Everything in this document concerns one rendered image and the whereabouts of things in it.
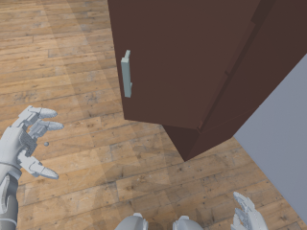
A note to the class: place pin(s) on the left robot hand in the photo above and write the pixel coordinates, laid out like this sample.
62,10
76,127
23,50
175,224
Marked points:
15,139

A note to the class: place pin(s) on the left robot forearm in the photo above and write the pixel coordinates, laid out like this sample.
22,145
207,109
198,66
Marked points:
9,175

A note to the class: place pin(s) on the left robot shin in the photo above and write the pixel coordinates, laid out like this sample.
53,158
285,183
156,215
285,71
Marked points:
138,215

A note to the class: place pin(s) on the handle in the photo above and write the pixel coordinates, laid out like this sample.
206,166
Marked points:
125,65

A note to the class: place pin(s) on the right robot thigh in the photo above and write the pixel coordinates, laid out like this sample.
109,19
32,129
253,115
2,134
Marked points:
186,224

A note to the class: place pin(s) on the cupboard door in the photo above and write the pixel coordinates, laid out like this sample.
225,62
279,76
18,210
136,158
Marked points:
179,51

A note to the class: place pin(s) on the right robot hand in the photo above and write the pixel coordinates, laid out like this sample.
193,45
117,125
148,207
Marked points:
251,219

